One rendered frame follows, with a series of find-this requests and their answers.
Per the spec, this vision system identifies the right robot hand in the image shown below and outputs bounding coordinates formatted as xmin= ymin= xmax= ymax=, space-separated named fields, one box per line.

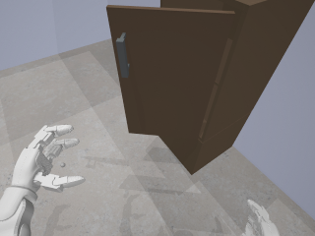
xmin=242 ymin=199 xmax=281 ymax=236

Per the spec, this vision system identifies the left robot forearm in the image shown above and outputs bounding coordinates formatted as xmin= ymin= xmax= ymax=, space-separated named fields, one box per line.
xmin=0 ymin=186 xmax=38 ymax=236

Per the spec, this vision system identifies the left robot hand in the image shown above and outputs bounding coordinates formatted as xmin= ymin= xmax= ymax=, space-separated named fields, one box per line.
xmin=11 ymin=125 xmax=86 ymax=193

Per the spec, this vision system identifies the handle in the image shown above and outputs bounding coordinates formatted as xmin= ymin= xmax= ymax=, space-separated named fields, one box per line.
xmin=115 ymin=32 xmax=130 ymax=78

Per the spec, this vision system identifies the cupboard door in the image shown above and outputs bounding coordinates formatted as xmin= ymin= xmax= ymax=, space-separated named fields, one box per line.
xmin=106 ymin=5 xmax=235 ymax=140

